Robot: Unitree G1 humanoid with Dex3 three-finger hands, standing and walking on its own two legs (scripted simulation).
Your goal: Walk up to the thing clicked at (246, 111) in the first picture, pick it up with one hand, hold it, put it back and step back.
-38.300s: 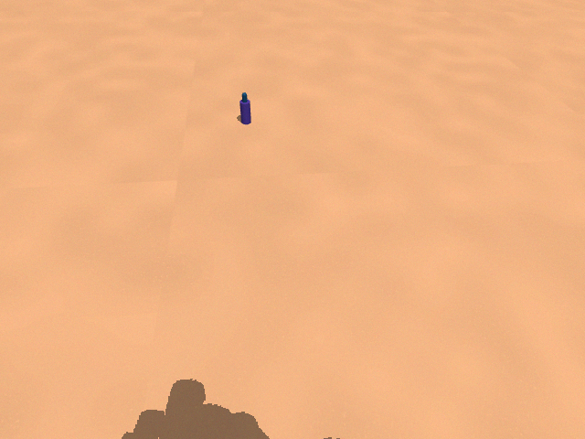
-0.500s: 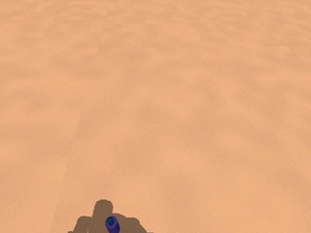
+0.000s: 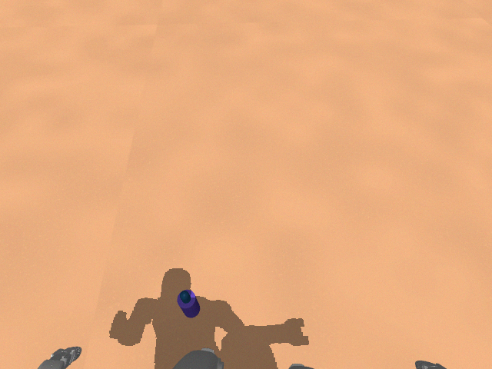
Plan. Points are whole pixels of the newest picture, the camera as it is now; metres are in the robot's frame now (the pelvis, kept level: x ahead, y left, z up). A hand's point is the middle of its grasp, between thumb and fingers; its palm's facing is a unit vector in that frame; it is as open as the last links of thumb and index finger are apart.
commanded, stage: step back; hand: left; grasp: from the side
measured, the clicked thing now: (188, 302) +0.39 +0.20 -0.66
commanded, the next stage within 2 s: none
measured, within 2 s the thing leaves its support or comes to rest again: neither
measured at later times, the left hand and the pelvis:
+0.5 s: hand out of the picture +0.03 +0.30 -0.15, palm faces -0.07 -0.91 -0.40, open 7.4 cm; pelvis -0.08 +0.03 +0.00, yaw -4 degrees
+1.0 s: hand out of the picture -0.07 +0.33 -0.14, palm faces -0.03 -0.93 -0.37, open 7.4 cm; pelvis -0.20 +0.06 +0.01, yaw -3 degrees
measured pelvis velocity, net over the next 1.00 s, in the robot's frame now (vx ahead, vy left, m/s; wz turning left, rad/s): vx -0.20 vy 0.06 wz -0.05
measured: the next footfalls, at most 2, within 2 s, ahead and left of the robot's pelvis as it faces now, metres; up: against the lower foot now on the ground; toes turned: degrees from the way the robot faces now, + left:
left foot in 0.12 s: +0.00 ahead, +0.13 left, +0.00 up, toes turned -1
right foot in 0.50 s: -0.06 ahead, -0.09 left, +0.00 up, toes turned +0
